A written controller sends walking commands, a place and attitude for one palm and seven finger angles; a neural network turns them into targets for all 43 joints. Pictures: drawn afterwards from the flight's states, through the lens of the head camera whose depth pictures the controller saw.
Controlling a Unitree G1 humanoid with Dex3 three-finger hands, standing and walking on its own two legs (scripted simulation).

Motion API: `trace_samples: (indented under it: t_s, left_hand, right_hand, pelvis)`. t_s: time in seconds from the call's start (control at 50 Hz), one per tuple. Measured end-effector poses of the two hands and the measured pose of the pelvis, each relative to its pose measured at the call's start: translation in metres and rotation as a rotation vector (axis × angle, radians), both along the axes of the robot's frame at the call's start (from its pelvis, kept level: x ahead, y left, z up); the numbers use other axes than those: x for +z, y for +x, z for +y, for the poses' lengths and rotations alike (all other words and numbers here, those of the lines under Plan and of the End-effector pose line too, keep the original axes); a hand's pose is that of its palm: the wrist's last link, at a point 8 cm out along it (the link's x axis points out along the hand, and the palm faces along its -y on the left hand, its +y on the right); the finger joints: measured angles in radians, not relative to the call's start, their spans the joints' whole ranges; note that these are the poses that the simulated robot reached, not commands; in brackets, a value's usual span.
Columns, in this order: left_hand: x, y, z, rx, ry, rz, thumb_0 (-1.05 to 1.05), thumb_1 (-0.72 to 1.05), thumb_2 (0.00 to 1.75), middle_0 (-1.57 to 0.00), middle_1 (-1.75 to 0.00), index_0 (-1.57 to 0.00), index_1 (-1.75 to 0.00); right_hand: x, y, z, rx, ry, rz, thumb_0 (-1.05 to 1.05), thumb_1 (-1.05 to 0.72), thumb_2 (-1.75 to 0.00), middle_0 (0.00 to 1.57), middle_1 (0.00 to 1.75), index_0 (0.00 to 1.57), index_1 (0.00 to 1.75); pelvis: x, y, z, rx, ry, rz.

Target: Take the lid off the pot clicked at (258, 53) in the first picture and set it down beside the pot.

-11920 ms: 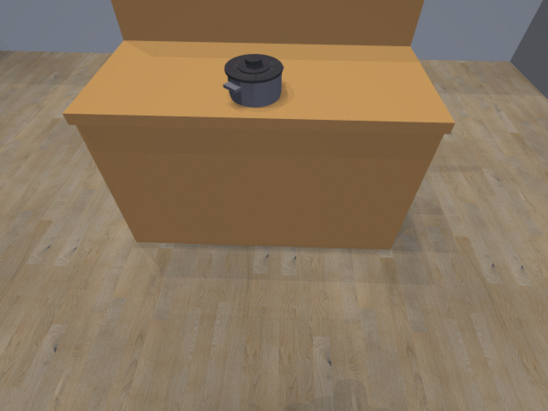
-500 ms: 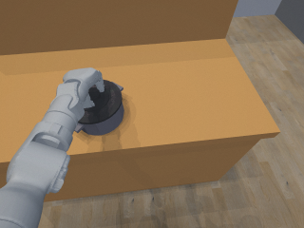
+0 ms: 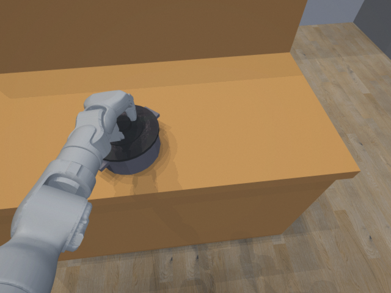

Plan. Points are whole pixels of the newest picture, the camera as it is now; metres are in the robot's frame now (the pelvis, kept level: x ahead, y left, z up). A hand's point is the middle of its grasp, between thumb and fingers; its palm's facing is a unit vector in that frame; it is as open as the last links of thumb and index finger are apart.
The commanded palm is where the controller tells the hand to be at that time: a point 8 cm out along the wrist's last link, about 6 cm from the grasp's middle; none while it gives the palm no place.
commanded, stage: lift the lid straight up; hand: left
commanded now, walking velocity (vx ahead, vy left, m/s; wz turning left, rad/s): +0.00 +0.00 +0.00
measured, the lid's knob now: (120, 124) +0.49 +0.16 +0.04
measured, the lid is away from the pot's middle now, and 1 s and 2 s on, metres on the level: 0.00 0.01 0.00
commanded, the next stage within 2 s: none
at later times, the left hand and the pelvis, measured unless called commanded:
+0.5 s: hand (114, 119) +0.47 +0.16 +0.08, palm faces -0.33 -0.09 -0.94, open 8.1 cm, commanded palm +0.47 +0.16 +0.16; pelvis +0.00 +0.00 +0.00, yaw +0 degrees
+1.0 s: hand (110, 109) +0.46 +0.15 +0.12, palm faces -0.32 -0.07 -0.94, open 8.1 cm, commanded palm +0.47 +0.16 +0.20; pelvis -0.01 +0.00 +0.00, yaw +1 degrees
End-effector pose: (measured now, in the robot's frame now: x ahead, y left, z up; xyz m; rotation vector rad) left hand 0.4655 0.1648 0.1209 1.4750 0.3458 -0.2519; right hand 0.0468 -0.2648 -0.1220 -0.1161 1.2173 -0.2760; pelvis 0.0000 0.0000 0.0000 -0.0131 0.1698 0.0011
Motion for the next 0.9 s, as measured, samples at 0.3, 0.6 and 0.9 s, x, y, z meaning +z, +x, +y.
trace_samples:
  t_s: [0.3,0.6,0.9]
  left_hand:
    - [0.002,0.001,-0.001,-0.009,-0.007,0.004,0.00,0.20,0.76,-0.65,-1.00,-0.60,-0.95]
    - [0.030,-0.003,-0.005,0.001,0.001,-0.041,-0.01,0.20,0.76,-0.65,-0.99,-0.60,-0.95]
    - [0.055,-0.010,-0.007,-0.010,0.002,-0.062,-0.01,0.20,0.76,-0.66,-0.99,-0.60,-0.95]
  right_hand:
    - [0.001,-0.005,-0.001,-0.007,-0.012,0.002,0.01,-0.91,-0.90,0.20,0.30,0.20,0.30]
    - [0.000,0.007,0.001,0.012,0.012,-0.044,0.01,-0.91,-0.90,0.20,0.30,0.20,0.30]
    - [0.006,0.024,-0.001,0.057,0.004,-0.109,0.01,-0.91,-0.90,0.20,0.30,0.20,0.29]
  pelvis:
    - [0.001,0.000,0.000,0.000,0.000,-0.006]
    - [0.003,-0.001,-0.002,0.003,0.003,-0.033]
    - [0.004,-0.008,-0.004,0.011,0.005,-0.060]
